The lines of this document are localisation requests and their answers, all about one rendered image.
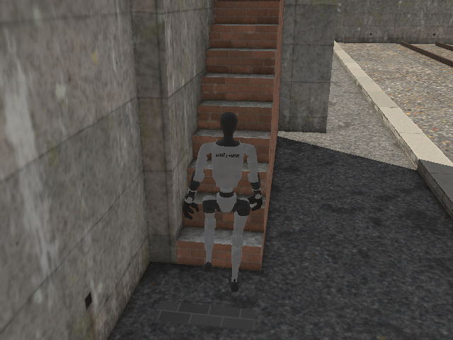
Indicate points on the robot left hand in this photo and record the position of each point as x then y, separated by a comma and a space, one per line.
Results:
186, 209

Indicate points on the left robot thigh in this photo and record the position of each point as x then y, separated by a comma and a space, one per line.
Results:
209, 205

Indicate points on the right robot forearm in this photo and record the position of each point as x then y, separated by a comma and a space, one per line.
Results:
256, 188

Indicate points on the robot right upper arm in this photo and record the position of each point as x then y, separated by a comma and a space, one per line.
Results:
250, 151

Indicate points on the left robot forearm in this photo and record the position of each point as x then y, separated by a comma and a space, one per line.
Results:
192, 190

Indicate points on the robot left upper arm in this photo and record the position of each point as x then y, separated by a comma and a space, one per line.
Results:
205, 149

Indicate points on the robot right hand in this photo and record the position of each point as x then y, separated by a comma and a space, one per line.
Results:
253, 200

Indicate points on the left robot foot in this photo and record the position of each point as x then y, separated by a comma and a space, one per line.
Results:
208, 267

